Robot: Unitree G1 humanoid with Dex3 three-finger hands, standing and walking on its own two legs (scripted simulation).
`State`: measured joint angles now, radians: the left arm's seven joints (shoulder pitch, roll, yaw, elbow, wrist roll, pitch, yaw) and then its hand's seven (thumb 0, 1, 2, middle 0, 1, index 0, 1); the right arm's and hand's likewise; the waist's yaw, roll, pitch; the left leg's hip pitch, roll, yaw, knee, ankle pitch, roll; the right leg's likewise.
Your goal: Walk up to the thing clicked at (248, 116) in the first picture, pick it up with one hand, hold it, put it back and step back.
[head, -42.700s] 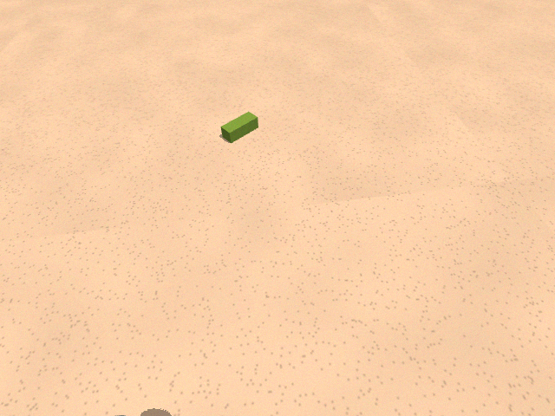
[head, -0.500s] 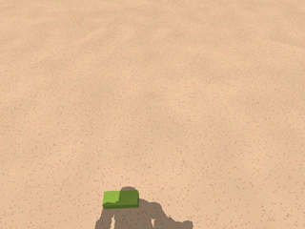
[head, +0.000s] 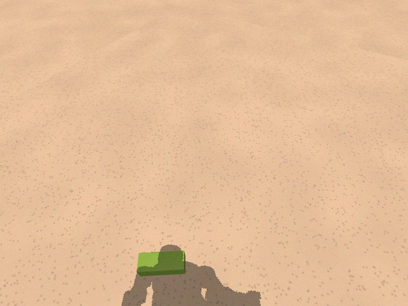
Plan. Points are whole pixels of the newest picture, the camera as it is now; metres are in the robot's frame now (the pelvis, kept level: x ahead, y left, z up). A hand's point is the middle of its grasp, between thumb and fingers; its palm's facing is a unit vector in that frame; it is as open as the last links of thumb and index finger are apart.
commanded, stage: stand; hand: left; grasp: from above
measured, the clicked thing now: (162, 263) +0.39 +0.24 -0.74
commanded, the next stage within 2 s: step back in 0.32 s
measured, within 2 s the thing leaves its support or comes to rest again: neither
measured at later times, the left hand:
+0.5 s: hand out of the picture +0.08 +0.26 -0.16, palm faces -0.01 -0.92 -0.38, open 7.4 cm
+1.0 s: hand out of the picture +0.02 +0.28 -0.18, palm faces -0.07 -0.94 -0.34, open 7.4 cm
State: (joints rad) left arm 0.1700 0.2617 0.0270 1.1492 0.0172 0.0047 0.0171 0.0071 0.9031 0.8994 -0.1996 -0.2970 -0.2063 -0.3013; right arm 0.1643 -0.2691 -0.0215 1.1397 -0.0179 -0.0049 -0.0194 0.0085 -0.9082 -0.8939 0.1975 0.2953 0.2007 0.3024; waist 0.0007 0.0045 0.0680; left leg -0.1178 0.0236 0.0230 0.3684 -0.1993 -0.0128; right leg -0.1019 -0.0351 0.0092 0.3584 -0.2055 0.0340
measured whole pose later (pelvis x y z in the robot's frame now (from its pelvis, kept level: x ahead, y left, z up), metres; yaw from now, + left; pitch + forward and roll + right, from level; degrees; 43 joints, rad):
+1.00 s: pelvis -0.11 +0.03 -0.01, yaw -2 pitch -1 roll -1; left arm 0.09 0.39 0.06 0.85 0.01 0.06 0.02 0.01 0.90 0.90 -0.20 -0.30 -0.21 -0.30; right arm 0.18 -0.34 -0.05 0.91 -0.03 0.03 -0.02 0.01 -0.90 -0.89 0.20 0.30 0.21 0.30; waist -0.02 -0.04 0.21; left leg -0.25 -0.01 0.02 0.58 -0.31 0.05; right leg -0.46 0.12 0.14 1.09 -0.49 0.00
